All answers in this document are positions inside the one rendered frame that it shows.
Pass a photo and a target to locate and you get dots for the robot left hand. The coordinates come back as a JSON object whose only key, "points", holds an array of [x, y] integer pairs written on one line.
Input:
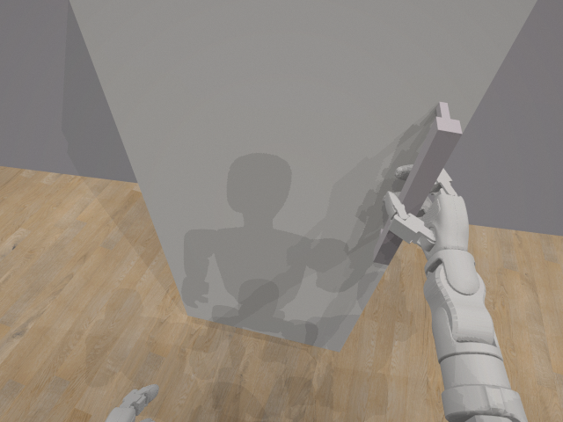
{"points": [[133, 404]]}

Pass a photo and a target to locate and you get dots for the robot right hand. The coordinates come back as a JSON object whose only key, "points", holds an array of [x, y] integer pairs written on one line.
{"points": [[446, 217]]}

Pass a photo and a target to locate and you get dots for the fridge door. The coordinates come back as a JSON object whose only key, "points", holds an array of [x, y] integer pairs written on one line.
{"points": [[264, 134]]}

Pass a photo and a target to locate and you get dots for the robot right forearm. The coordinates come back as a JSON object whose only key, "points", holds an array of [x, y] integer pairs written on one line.
{"points": [[476, 385]]}

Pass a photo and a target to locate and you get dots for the handle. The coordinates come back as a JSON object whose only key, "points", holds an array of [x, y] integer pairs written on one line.
{"points": [[442, 138]]}

